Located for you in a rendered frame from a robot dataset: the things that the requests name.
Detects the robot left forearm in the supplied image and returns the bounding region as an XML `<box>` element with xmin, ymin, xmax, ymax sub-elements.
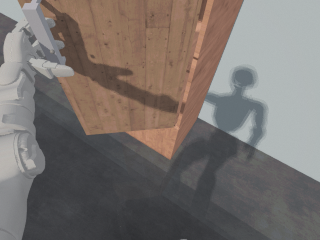
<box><xmin>0</xmin><ymin>61</ymin><xmax>36</xmax><ymax>138</ymax></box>

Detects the left robot upper arm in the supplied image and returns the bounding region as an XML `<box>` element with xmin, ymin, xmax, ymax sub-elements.
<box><xmin>0</xmin><ymin>132</ymin><xmax>46</xmax><ymax>240</ymax></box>

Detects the handle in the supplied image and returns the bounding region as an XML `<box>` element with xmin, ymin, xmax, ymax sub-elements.
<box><xmin>21</xmin><ymin>0</ymin><xmax>66</xmax><ymax>77</ymax></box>

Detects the robot left hand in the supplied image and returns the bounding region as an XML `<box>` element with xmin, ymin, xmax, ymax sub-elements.
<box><xmin>3</xmin><ymin>17</ymin><xmax>75</xmax><ymax>79</ymax></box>

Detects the cupboard door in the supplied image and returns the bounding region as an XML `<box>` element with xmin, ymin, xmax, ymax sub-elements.
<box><xmin>17</xmin><ymin>0</ymin><xmax>203</xmax><ymax>135</ymax></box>

